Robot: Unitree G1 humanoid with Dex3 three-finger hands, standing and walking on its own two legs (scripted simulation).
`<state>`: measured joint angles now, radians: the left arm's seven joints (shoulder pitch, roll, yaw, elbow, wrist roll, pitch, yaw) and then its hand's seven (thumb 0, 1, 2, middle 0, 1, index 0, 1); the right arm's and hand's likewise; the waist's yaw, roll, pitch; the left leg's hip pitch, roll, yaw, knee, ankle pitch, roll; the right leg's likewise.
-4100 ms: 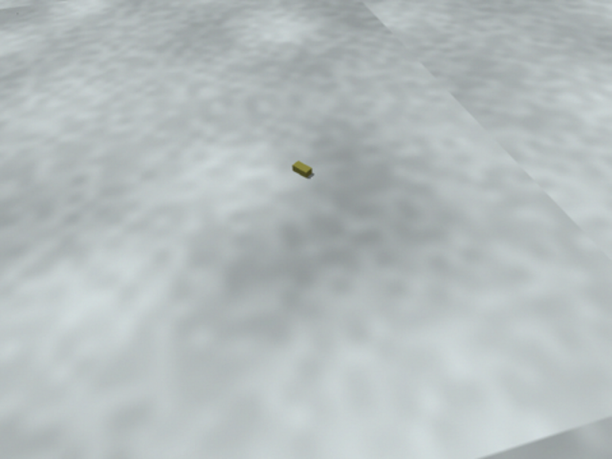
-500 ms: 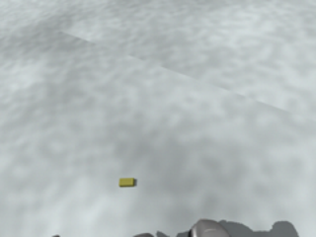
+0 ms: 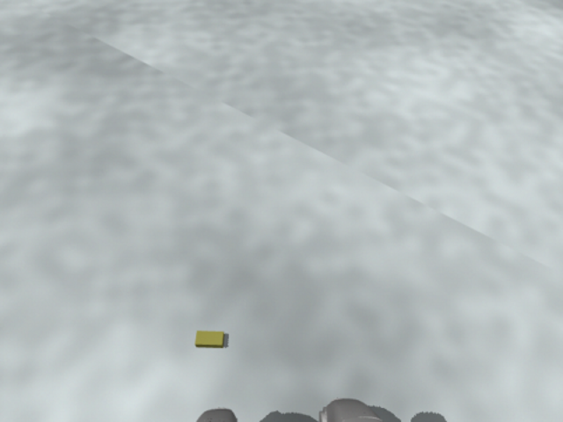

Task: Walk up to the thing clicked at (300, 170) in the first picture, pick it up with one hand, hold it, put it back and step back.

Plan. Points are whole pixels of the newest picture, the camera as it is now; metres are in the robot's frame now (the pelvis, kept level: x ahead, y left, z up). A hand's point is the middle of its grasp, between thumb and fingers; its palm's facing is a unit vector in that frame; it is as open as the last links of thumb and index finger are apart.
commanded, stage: walk up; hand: left
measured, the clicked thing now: (210, 339) +0.44 +0.23 -0.74
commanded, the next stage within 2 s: stand in 1.54 s
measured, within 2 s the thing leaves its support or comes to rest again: neither
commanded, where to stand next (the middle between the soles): +0.07 -0.04 m, yaw +0 degrees
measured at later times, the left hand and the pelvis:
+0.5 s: hand out of the picture +0.10 +0.22 -0.14, palm faces -0.01 -0.93 -0.37, open 7.3 cm; pelvis +0.00 -0.04 +0.00, yaw +0 degrees
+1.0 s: hand out of the picture +0.11 +0.21 -0.13, palm faces +0.00 -0.94 -0.33, open 7.3 cm; pelvis +0.01 -0.04 +0.02, yaw +0 degrees
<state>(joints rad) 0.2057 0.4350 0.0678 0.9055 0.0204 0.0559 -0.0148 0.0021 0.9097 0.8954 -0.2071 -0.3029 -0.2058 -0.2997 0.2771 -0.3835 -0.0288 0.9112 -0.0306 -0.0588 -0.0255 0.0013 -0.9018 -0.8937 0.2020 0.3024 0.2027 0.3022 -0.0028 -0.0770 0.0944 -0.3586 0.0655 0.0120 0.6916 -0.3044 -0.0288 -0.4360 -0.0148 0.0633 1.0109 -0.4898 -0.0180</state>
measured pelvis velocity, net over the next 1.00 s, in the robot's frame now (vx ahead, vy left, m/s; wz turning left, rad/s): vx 0.01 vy -0.04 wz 0.01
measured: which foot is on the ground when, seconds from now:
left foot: down 0.00-1.00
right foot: up 0.00-0.12, down 0.14-1.00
